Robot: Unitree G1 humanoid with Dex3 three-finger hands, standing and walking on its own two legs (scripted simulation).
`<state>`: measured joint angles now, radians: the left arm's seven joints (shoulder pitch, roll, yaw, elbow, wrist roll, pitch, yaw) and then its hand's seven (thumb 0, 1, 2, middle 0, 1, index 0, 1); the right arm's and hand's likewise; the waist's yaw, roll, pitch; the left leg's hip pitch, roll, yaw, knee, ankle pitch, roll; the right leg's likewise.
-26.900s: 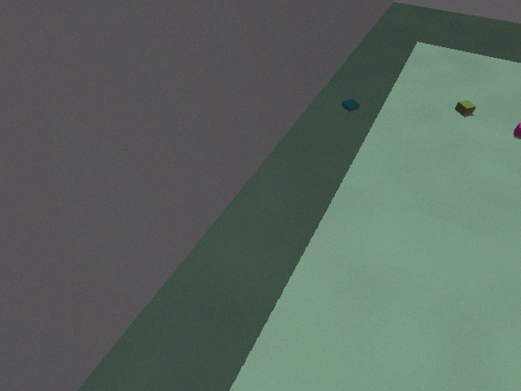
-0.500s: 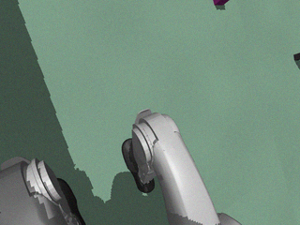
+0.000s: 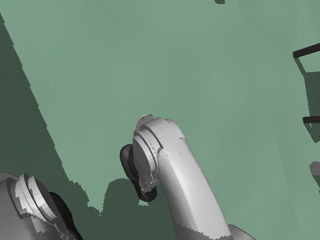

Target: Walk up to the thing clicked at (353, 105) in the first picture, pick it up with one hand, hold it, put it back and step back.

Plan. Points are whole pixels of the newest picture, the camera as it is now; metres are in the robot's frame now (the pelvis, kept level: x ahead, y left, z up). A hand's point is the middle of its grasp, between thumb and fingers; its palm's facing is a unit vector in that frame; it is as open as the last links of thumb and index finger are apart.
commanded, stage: rest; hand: left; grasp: from above
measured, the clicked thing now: out of the picture +0.45 +0.32 -0.28
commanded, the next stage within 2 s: open in 0.30 s
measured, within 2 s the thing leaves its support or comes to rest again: rests again in 0.56 s
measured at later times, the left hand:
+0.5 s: hand out of the picture +0.46 +0.31 -0.27, palm faces -0.17 -0.42 -0.89, open 11.4 cm
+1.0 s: hand out of the picture +0.45 +0.32 -0.27, palm faces -0.18 -0.40 -0.90, open 13.0 cm
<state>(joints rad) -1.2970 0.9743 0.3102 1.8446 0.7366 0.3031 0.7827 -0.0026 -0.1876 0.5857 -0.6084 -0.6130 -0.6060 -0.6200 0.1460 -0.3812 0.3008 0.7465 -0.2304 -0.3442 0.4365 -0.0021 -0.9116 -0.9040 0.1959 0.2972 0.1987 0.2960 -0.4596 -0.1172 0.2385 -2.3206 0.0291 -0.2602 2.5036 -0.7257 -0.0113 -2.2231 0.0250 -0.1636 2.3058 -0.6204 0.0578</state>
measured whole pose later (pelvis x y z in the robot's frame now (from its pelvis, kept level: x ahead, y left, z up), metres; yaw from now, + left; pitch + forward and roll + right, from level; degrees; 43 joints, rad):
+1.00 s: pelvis +0.00 +0.00 +0.01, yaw -1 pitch +28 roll -16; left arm -1.29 1.04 0.26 1.81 0.71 0.30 0.77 0.00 -0.33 0.83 -0.24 -0.92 -0.25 -0.90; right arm 0.14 -0.41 0.36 0.69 -0.22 -0.37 0.41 0.01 -0.91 -0.90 0.20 0.30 0.20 0.30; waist -0.47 -0.15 0.29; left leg -2.30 0.03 -0.29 2.50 -0.72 -0.01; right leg -2.18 0.03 -0.19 2.28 -0.61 0.06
